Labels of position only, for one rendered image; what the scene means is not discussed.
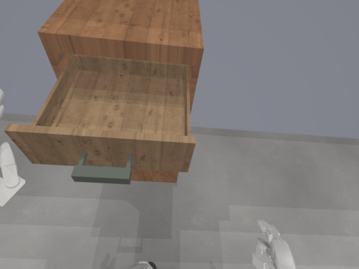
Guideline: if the drawer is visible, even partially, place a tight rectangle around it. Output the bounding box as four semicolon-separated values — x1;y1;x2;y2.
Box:
4;54;196;173

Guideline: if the handle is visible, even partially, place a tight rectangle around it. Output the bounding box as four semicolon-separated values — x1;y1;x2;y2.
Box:
71;152;133;184

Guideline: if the robot right hand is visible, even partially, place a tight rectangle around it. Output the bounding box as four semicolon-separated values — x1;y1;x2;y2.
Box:
252;219;296;269

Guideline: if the cabinet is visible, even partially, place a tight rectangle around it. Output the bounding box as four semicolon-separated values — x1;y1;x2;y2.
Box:
38;0;204;183

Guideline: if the robot left hand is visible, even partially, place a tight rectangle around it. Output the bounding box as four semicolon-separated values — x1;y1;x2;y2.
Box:
0;89;25;207

